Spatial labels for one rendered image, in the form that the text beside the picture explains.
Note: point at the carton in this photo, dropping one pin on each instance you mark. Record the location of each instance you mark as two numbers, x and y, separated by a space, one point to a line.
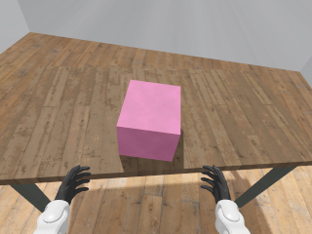
149 122

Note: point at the left robot forearm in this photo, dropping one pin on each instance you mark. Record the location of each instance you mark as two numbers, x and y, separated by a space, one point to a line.
54 220

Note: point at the robot left hand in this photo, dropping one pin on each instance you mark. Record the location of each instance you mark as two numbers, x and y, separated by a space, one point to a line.
67 189

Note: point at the table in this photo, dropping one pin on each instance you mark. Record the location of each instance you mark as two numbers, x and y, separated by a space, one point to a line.
68 116

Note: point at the right robot forearm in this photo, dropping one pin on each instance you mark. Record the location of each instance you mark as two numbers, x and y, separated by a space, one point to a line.
228 219

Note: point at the robot right hand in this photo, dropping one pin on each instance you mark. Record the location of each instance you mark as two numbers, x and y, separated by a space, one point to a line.
219 189

